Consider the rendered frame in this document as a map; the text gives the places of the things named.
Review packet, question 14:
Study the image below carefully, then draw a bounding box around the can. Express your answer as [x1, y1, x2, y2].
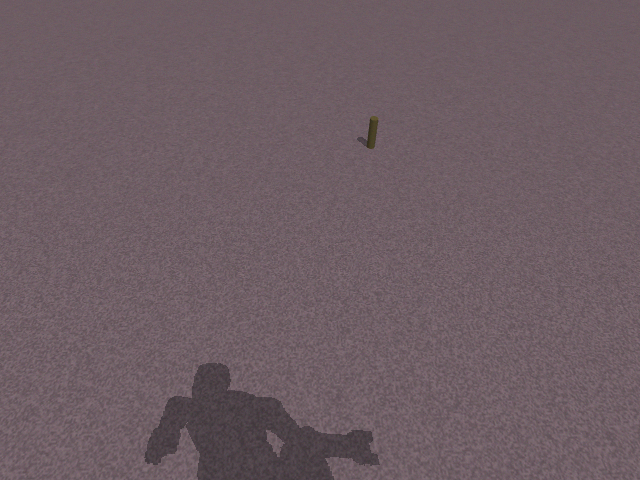
[367, 116, 378, 149]

